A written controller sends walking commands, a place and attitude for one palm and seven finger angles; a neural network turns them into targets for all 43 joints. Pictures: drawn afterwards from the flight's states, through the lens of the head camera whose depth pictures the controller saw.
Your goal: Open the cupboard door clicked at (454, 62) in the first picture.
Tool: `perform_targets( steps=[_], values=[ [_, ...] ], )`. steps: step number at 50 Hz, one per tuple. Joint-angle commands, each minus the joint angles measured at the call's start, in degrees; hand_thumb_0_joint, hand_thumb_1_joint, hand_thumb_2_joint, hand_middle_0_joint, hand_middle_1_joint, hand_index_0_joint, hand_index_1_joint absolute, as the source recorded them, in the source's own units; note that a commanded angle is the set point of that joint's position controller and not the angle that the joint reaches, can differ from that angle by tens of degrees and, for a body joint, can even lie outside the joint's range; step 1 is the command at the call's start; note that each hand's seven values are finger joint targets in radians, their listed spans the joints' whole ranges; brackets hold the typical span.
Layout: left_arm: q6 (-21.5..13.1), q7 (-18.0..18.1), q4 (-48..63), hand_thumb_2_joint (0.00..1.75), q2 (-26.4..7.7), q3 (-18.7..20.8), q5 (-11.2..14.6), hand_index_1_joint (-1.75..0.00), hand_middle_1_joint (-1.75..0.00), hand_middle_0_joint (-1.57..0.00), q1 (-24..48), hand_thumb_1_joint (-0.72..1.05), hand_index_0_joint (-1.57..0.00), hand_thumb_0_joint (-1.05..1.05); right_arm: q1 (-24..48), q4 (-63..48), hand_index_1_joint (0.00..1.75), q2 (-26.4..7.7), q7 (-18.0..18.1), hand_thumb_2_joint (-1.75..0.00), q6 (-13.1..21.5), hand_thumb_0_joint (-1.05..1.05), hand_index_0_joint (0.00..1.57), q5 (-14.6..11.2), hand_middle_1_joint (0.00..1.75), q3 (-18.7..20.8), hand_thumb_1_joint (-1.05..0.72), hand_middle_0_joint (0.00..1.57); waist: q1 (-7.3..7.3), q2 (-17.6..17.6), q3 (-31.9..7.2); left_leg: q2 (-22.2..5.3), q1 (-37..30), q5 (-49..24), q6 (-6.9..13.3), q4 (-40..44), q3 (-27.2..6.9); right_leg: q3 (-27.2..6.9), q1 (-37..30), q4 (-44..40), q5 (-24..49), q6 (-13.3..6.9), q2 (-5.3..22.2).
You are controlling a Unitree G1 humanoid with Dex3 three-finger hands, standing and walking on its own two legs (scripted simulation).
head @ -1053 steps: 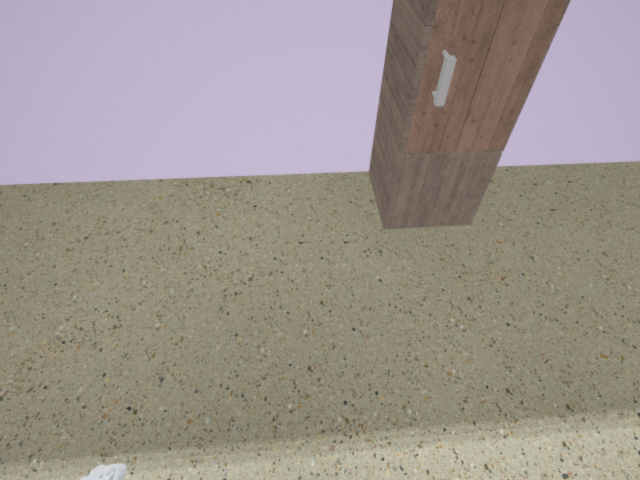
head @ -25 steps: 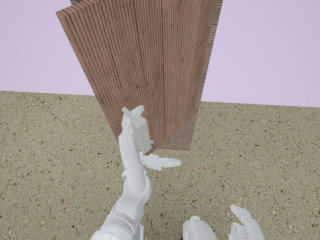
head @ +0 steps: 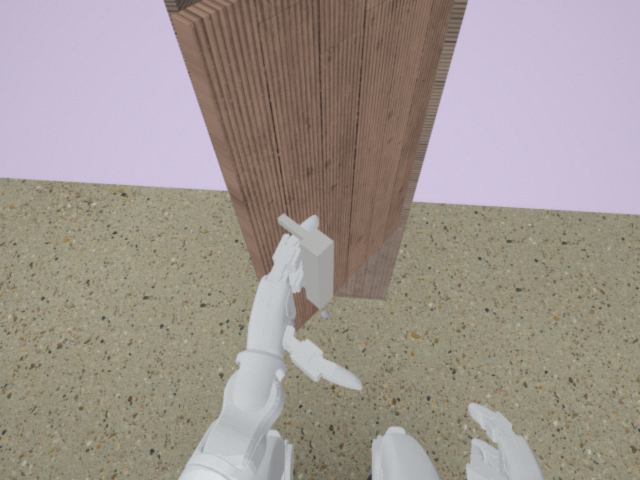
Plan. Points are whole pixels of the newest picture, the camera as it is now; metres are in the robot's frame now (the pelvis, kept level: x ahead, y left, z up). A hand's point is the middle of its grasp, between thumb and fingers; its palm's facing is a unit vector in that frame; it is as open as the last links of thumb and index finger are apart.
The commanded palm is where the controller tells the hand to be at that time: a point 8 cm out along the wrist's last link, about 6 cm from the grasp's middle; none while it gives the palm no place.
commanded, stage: slide the hand sideways off the handle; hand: left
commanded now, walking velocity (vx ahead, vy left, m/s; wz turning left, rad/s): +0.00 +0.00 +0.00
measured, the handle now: (304, 262) +0.38 +0.03 +0.04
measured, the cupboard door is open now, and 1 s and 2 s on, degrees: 53 53 53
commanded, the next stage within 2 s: draw the hand back to the body in 0.78 s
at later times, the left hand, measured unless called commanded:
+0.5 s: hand (285, 350) +0.26 +0.05 +0.04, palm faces -0.12 -0.99 +0.00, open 16.3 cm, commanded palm +0.24 +0.11 +0.04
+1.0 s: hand (245, 373) +0.23 +0.09 +0.05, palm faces -0.13 -0.99 -0.04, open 16.3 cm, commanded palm +0.21 +0.16 +0.07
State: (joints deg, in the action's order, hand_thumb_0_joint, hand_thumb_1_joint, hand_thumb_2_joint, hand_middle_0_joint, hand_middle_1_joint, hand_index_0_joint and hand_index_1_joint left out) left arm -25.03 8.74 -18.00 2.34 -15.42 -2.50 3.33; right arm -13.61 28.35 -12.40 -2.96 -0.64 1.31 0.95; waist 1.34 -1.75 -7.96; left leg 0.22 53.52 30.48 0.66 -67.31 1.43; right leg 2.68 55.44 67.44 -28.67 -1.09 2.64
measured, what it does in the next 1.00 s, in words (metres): stands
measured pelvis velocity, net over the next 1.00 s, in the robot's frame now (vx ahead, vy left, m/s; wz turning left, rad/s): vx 0.01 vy -0.02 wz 0.01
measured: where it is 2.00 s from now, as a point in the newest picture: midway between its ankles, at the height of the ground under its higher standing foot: outside the picture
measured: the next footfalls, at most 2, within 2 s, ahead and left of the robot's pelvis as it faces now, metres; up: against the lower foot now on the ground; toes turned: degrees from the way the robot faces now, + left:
none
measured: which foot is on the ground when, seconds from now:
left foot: down 0.00-1.00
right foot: down 0.00-1.00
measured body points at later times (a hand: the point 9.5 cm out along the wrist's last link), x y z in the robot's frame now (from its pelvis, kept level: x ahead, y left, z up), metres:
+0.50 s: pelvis +0.01 -0.01 +0.00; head +0.09 -0.03 +0.44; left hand +0.26 +0.10 +0.05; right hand +0.20 -0.23 -0.09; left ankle +0.02 +0.11 -0.64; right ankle +0.04 -0.11 -0.64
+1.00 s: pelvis +0.01 -0.02 -0.01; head +0.09 -0.03 +0.43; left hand +0.23 +0.14 +0.06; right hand +0.20 -0.24 -0.10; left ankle +0.02 +0.11 -0.64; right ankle +0.04 -0.11 -0.64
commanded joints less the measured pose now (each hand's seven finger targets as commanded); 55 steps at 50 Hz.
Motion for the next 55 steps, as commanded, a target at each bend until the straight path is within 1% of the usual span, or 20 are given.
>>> perform_targets(
  steps=[1, 4, 7, 9, 11, 14, 16, 20, 22, 23, 27, 29, 31, 37, 39, 41, 44, 47, 53, 55],
  values=[
    [-2.7, 0.1, 14.7, 0.3, 0.5, 0.3, -0.6, -0.3, -0.3, -0.15, 7.1, -0.5, -0.15, 0.0, 3.0, -9.6, 0.3, -5.9, 0.7, -0.9, 2.1, 0.0, 0.2, -0.3, 0.3, 1.9, -0.9, 0.2, -0.2, 5.2, -17.3, 1.2, -8.9, -8.7, 0.2, 10.1, -2.5, -0.7, -12.0, -10.1, 8.7, -1.5, -2.0],
    [-2.3, -0.2, 18.8, 0.3, 0.0, 0.6, 0.7, -0.3, -0.3, -0.15, 5.8, -0.5, -0.15, 0.0, 3.1, -10.0, 0.3, -5.8, 1.2, -0.9, 2.2, 0.0, 0.2, -0.5, 0.3, 1.7, -0.9, 0.2, -0.18, 4.5, -17.6, 1.1, -9.7, -9.9, 0.1, 10.2, -2.8, -0.5, -12.6, -9.8, 9.9, -1.4, -2.1],
    [-2.5, -1.2, 21.9, 0.3, -0.2, 0.0, 1.5, -0.3, -0.3, -0.15, 1.6, -0.5, -0.15, 0.0, 3.1, -10.7, 0.3, -5.6, 1.6, -0.9, 2.8, 0.0, 0.2, -0.6, 0.3, 1.7, -0.9, 0.2, 0.06, 6.7, -18.5, 0.9, -9.7, -11.4, 0.3, 9.6, -3.0, -0.5, -13.7, -9.8, 11.7, -1.2, -2.2],
    [-2.8, -2.1, 22.5, 0.3, -2.1, 1.2, 1.8, -0.3, -0.3, -0.15, 0.1, -0.5, -0.15, 0.0, 3.0, -10.2, 0.3, -5.6, 1.9, -0.9, 3.1, 0.0, 0.2, -0.6, 0.3, 1.6, -0.9, 0.2, 0.27, 6.5, -17.1, 1.1, -8.5, -10.2, 0.2, 9.2, -2.8, -0.9, -13.6, -10.1, 11.3, -1.0, -2.0],
    [-2.6, -3.4, 22.6, 0.3, -1.4, -0.2, 1.6, -0.3, -0.3, -0.15, -1.7, -0.5, -0.15, 0.0, 3.3, -10.7, 0.3, -5.6, 1.9, -0.9, 3.4, 0.0, 0.2, -0.8, 0.3, 1.4, -0.9, 0.2, 0.7, 6.4, -14.9, 1.1, -7.5, -8.5, 0.3, 9.1, -2.7, -0.9, -12.6, -10.5, 9.5, -0.9, -1.9],
    [-2.1, -4.8, 23.5, 0.3, -3.6, 1.6, 1.8, -0.3, -0.3, -0.15, -3.0, -0.5, -0.15, 0.0, 3.2, -10.8, 0.3, -5.7, 2.4, -0.9, 3.6, 0.0, 0.2, -0.8, 0.3, 1.4, -0.9, 0.2, 0.16, 5.3, -15.2, 1.3, -7.4, -8.6, 0.2, 8.5, -2.8, -1.1, -12.2, -9.9, 9.4, -1.0, -1.8],
    [-1.6, -5.7, 24.8, 0.3, -3.3, 1.5, 2.4, -0.3, -0.3, -0.15, -6.0, -0.5, -0.15, 0.0, 3.2, -11.5, 0.3, -5.5, 2.4, -0.9, 3.9, 0.0, 0.2, -0.9, 0.3, 1.4, -0.9, 0.2, -0.28, 4.7, -15.6, 1.4, -7.7, -9.4, 0.2, 8.6, -2.6, -0.9, -12.7, -9.8, 10.3, -1.0, -1.9],
    [-1.3, -7.0, 29.8, 0.3, -4.4, 2.6, 3.7, -0.3, -0.3, -0.15, -11.9, -0.5, -0.15, 0.0, 2.7, -12.5, 0.3, -5.2, 2.5, -0.9, 4.3, 0.0, 0.2, -1.0, 0.3, 1.5, -0.9, 0.2, -0.75, 4.6, -18.0, 1.5, -8.5, -13.4, 0.3, 7.7, -2.5, -1.2, -15.0, -9.1, 15.6, -0.9, -1.9],
    [-1.2, -7.4, 30.0, 0.3, -6.2, 4.3, 3.6, -0.3, -0.3, -0.15, -15.1, -0.5, -0.15, 0.0, 2.6, -12.7, 0.3, -5.4, 2.7, -0.9, 4.3, 0.0, 0.2, -1.1, 0.3, 1.5, -0.9, 0.2, -0.7, 6.2, -16.6, 1.5, -7.1, -13.2, 0.3, 7.4, -2.5, -1.5, -15.5, -9.2, 15.7, -0.8, -2.0],
    [-1.5, -7.8, 32.0, 0.3, -5.4, 3.2, 3.7, -0.3, -0.3, -0.15, -14.7, -0.5, -0.15, 0.0, 2.8, -12.9, 0.3, -5.2, 2.7, -0.9, 4.5, 0.0, 0.2, -1.0, 0.3, 1.5, -0.9, 0.2, -0.32, 5.2, -16.7, 1.5, -7.1, -13.5, 0.3, 7.1, -2.5, -1.5, -15.1, -8.9, 16.2, -0.7, -1.8],
    [-2.0, -9.1, 33.8, 0.3, -7.1, 4.5, 4.2, -0.3, -0.3, -0.15, -18.7, -0.5, -0.15, 0.0, 2.7, -13.2, 0.3, -5.2, 3.0, -0.9, 5.1, 0.0, 0.2, -1.1, 0.3, 1.5, -0.9, 0.2, -0.06, 4.3, -14.8, 1.6, -5.9, -12.6, 0.4, 5.9, -2.5, -1.9, -13.7, -8.8, 15.3, -0.8, -1.9],
    [-2.4, -10.0, 34.4, 0.3, -9.0, 6.9, 5.0, -0.3, -0.3, -0.15, -21.7, -0.5, -0.15, 0.0, 2.6, -13.4, 0.3, -5.3, 3.2, -0.9, 5.3, 0.0, 0.2, -1.0, 0.3, 1.6, -0.9, 0.2, -0.6, 5.1, -15.4, 1.6, -4.8, -11.9, 0.2, 5.4, -2.3, -2.5, -14.6, -8.8, 14.9, -0.6, -1.8],
    [-2.7, -11.1, 35.4, 0.3, -9.3, 6.9, 5.5, -0.3, -0.3, -0.15, -21.6, -0.5, -0.15, 0.0, 2.5, -13.4, 0.3, -5.3, 3.4, -0.9, 5.7, 0.0, 0.2, -1.1, 0.3, 1.6, -0.9, 0.2, -0.01, 4.9, -14.4, 1.6, -3.8, -11.2, 0.3, 4.7, -2.3, -3.0, -14.1, -9.1, 14.4, -0.4, -1.7],
    [-2.8, -14.0, 37.8, 0.3, -12.1, 10.6, 8.1, -0.3, -0.3, -0.15, -26.7, -0.5, -0.15, 0.0, 2.5, -14.0, 0.3, -5.6, 4.2, -0.9, 6.5, 0.0, 0.2, -1.5, 0.3, 1.8, -0.9, 0.2, -0.56, 5.4, -15.7, 1.6, -1.7, -11.3, 0.3, 3.1, -2.2, -4.3, -15.3, -9.1, 13.8, -0.1, -1.5],
    [-2.7, -14.8, 38.1, 0.3, -11.4, 9.7, 8.7, -0.3, -0.3, -0.15, -24.5, -0.5, -0.15, 0.0, 2.3, -13.8, 0.3, -5.7, 4.4, -0.9, 6.8, 0.0, 0.2, -1.6, 0.3, 1.6, -0.9, 0.2, 0.6, 4.9, -14.3, 1.6, -1.2, -9.8, 0.3, 2.5, -2.2, -4.4, -13.4, -9.4, 11.7, 0.2, -1.4],
    [-2.7, -15.3, 38.4, 0.3, -11.5, 9.6, 8.9, -0.3, -0.3, -0.15, -23.3, -0.5, -0.15, 0.0, 2.3, -13.6, 0.3, -5.9, 4.7, -0.9, 7.4, 0.0, 0.2, -1.5, 0.3, 1.7, -0.9, 0.2, 0.83, 5.0, -14.6, 1.6, -0.6, -8.9, 0.4, 1.6, -2.2, -5.1, -12.6, -9.6, 9.9, 0.3, -1.3],
    [-1.9, -15.5, 38.2, 0.3, -11.7, 10.0, 9.2, -0.3, -0.3, -0.15, -25.3, -0.5, -0.15, 0.0, 1.8, -13.7, 0.3, -6.0, 4.7, -0.9, 7.8, 0.0, 0.2, -1.6, 0.3, 1.8, -0.9, 0.2, 0.3, 3.6, -15.2, 1.5, -1.8, -9.9, 0.3, 2.2, -2.4, -3.7, -11.8, -8.6, 10.5, -0.1, -1.7],
    [-0.4, -15.0, 45.2, 0.3, -17.2, 15.0, 9.9, -0.3, -0.3, -0.15, -27.4, -0.5, -0.15, 0.0, 1.9, -15.2, 0.3, -6.1, 5.1, -0.9, 7.3, 0.0, 0.2, -1.9, 0.3, 1.8, -0.9, 0.2, -2.09, 1.6, -19.8, 1.6, -5.1, -12.6, 0.5, 4.8, -2.2, -3.7, -17.4, -9.5, 12.9, -0.4, -1.9],
    [4.5, -15.4, 44.9, 0.3, -15.8, 15.5, 11.8, -0.3, -0.3, -0.15, -29.5, -0.5, -0.15, 0.0, 1.7, -15.6, 0.3, -6.1, 6.1, -0.9, 6.6, 0.0, 0.2, -2.9, 0.3, 1.0, -0.9, 0.2, -0.01, 4.6, -11.9, 1.5, -8.2, -10.3, 0.5, 9.5, -2.3, -2.7, -18.6, -15.5, 9.8, 0.6, -2.3],
    [5.1, -16.2, 44.6, 0.3, -16.0, 16.4, 12.8, -0.3, -0.3, -0.15, -30.9, -0.5, -0.15, 0.0, 1.3, -15.4, 0.3, -6.3, 6.3, -0.9, 6.8, 0.0, 0.2, -3.0, 0.3, 0.8, -0.9, 0.2, -0.03, 4.4, -10.5, 1.6, -9.5, -9.9, 0.4, 11.2, -2.4, -2.0, -19.4, -16.7, 9.2, 0.6, -2.4]
  ],
)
